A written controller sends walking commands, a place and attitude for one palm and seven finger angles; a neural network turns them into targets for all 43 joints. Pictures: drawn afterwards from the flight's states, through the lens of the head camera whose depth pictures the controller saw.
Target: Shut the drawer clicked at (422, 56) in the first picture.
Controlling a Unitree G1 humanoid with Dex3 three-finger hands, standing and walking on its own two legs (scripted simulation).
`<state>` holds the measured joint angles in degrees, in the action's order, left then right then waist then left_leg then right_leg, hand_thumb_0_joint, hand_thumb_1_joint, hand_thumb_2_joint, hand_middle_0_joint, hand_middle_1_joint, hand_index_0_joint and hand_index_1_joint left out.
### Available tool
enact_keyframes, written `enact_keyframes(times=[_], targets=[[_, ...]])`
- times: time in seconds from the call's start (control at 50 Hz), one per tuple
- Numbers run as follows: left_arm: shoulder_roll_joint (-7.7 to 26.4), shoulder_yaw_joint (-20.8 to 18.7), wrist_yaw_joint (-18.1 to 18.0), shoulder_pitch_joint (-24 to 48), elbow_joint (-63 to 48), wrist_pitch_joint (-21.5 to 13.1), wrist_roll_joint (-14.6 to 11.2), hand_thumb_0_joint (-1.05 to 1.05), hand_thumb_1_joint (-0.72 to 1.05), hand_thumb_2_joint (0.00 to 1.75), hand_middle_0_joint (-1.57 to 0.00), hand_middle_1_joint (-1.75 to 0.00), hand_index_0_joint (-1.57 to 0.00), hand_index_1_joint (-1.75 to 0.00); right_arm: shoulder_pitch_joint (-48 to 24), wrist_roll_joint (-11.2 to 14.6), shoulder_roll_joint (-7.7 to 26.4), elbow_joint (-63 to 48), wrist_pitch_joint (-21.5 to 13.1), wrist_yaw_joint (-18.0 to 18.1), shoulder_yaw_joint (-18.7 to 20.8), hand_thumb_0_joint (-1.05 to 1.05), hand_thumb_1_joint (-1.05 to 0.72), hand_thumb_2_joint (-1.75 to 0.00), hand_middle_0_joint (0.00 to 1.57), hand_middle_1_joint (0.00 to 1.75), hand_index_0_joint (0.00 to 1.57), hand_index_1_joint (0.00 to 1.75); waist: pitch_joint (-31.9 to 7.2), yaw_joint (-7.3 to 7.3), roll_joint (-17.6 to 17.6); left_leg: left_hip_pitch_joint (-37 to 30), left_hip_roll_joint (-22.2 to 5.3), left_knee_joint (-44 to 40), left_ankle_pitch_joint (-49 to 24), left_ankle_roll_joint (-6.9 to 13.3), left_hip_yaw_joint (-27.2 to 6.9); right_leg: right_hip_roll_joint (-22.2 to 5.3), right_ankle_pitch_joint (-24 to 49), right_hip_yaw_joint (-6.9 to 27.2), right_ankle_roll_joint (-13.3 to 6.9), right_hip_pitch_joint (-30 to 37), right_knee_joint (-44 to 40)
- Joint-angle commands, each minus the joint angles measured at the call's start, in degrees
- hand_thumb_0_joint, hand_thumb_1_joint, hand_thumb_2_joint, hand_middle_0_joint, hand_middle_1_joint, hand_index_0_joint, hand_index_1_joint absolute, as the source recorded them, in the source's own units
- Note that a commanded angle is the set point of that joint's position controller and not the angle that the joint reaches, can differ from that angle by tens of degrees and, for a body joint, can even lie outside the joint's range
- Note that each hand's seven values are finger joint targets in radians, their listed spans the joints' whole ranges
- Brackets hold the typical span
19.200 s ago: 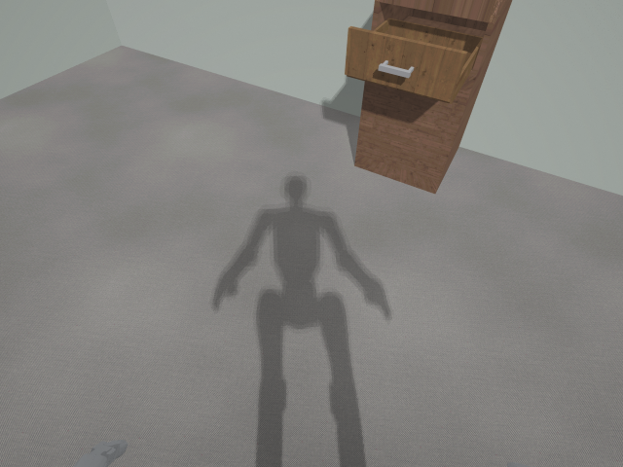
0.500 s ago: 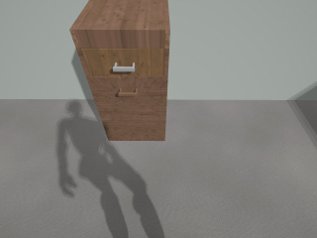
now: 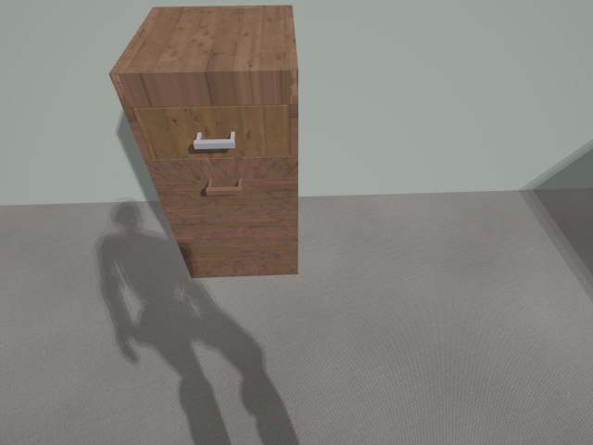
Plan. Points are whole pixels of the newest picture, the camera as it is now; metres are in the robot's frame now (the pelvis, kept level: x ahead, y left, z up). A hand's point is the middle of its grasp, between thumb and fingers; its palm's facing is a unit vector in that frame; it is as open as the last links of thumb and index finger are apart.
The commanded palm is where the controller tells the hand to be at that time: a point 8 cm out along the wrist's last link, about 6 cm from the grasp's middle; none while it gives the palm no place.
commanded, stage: let the arm hang, fingers relaxed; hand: left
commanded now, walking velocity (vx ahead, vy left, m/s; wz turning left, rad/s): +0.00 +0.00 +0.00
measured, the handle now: (215, 139) +0.83 +0.26 -0.08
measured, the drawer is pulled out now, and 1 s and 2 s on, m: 0.00 0.00 0.00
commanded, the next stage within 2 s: look to check the result in 0.02 s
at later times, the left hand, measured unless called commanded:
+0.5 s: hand out of the picture +0.03 +0.18 -0.17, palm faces +0.03 -0.97 -0.24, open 7.4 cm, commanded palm none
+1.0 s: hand out of the picture +0.05 +0.18 -0.17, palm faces +0.02 -0.97 -0.24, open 7.4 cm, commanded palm none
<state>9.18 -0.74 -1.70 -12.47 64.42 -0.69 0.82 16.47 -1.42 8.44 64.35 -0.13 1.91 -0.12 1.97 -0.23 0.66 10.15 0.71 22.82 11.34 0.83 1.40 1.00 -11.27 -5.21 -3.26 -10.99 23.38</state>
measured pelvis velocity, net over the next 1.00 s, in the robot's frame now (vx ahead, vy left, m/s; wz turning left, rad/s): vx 0.03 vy -0.01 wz -0.01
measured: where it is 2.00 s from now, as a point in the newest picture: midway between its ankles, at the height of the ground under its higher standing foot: outside the picture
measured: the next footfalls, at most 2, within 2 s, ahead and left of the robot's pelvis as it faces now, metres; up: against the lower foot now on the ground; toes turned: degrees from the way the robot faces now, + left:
none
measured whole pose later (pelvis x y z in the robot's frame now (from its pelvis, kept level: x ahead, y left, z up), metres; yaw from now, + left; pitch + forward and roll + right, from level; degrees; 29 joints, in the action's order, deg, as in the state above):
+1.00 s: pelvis +0.03 -0.01 +0.00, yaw -1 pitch -2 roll +0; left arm 10.9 -1.0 -1.8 -12.6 65.3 -1.0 0.5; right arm 14.8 -1.2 10.9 65.1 0.2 2.4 0.2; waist 2.7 -0.1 0.9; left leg 6.4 -0.9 21.0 13.0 -0.4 1.4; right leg 2.8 -11.7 -5.0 -4.0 -6.6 19.6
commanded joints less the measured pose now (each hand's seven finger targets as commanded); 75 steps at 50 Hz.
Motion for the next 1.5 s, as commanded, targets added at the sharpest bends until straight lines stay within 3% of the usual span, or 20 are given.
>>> enact_keyframes(times=[0.0, 0.22, 0.36, 0.46, 0.58, 0.82, 1.16, 1.48], targets=[[7.20, -1.32, -0.38, -3.56, -1.27, -0.64, -0.22, 0.00, 0.90, 0.90, -0.20, -0.30, -0.20, -0.30, 3.06, 0.34, 5.99, -1.10, -0.45, 0.26, 1.35, 0.00, -0.90, -0.90, 0.20, 0.30, 0.20, 0.30, 1.20, 0.25, 0.32, 1.92, -6.11, -3.97, -4.76, 1.39, -5.43, -7.64, 1.71, 7.61, -0.28, 1.44, -6.17], [8.01, -1.25, -0.55, -3.58, -0.74, -0.96, -0.33, 0.00, 0.90, 0.90, -0.20, -0.30, -0.20, -0.30, 2.36, 0.49, 6.95, -0.68, -0.29, 0.45, 1.49, 0.00, -0.90, -0.90, 0.20, 0.30, 0.20, 0.30, 0.31, -0.01, -1.19, -0.55, -6.26, -3.58, -6.28, 1.05, -4.45, -7.85, 6.76, 7.58, 0.15, 2.83, -6.55], [8.24, -1.24, -0.51, -3.48, -0.40, -0.86, -0.35, 0.00, 0.90, 0.90, -0.20, -0.30, -0.20, -0.30, 1.43, 0.44, 7.42, -0.60, -0.06, 0.50, 1.41, 0.00, -0.90, -0.90, 0.20, 0.30, 0.20, 0.30, 2.24, -0.01, -0.30, -0.73, -6.25, -3.92, -4.79, 0.88, -4.31, -7.73, 4.29, 8.10, 0.29, 1.74, -7.88], [8.78, -1.28, -0.51, -3.30, -0.39, -1.02, -0.39, 0.00, 0.90, 0.90, -0.20, -0.30, -0.20, -0.30, 1.09, 0.45, 8.02, -0.61, -0.22, 0.51, 1.43, 0.00, -0.90, -0.90, 0.20, 0.30, 0.20, 0.30, 0.53, -0.02, -0.72, -1.73, -6.46, -3.98, -5.82, 0.88, -4.25, -7.85, 6.60, 8.07, 0.39, 3.01, -7.69], [9.15, -1.38, -0.66, -3.04, -0.47, -0.93, -0.30, 0.00, 0.90, 0.90, -0.20, -0.30, -0.20, -0.30, 0.98, 0.51, 8.07, -0.71, 0.10, 0.55, 1.50, 0.00, -0.90, -0.90, 0.20, 0.30, 0.20, 0.30, 2.02, -0.03, -1.91, -1.06, -6.18, -3.65, -4.68, 0.73, -3.74, -7.84, 6.87, 8.22, 1.40, 2.87, -8.55], [9.92, -1.75, -0.67, -2.64, -0.94, -1.07, -0.44, 0.00, 0.90, 0.90, -0.20, -0.30, -0.20, -0.30, 1.18, 0.51, 8.61, -0.69, -0.13, 0.72, 1.62, 0.00, -0.90, -0.90, 0.20, 0.30, 0.20, 0.30, 0.59, 0.10, -0.75, -1.47, -6.33, -3.67, -6.35, 0.61, -3.56, -8.07, 12.40, 8.22, 1.95, 5.20, -7.88], [10.25, -1.42, -0.20, -1.27, -0.88, -1.05, -0.47, 0.00, 0.90, 0.90, -0.20, -0.30, -0.20, -0.30, 0.21, 0.49, 9.91, -0.56, -0.58, 0.53, 1.52, 0.00, -0.90, -0.90, 0.20, 0.30, 0.20, 0.30, 1.42, 0.01, -0.16, -2.28, -7.30, -5.74, -6.78, 0.95, -5.00, -7.63, 6.61, 7.90, 0.23, 3.82, -8.02], [11.33, -1.54, -0.24, -0.58, -1.11, -1.37, -0.30, 0.00, 0.90, 0.90, -0.20, -0.30, -0.20, -0.30, -1.78, 0.60, 11.16, -0.82, -0.83, 0.48, 1.76, 0.00, -0.90, -0.90, 0.20, 0.30, 0.20, 0.30, -0.26, -0.06, -0.81, -4.15, -7.38, -5.73, -9.64, 1.12, -5.18, -8.03, 10.45, 7.84, 0.24, 4.44, -7.51]])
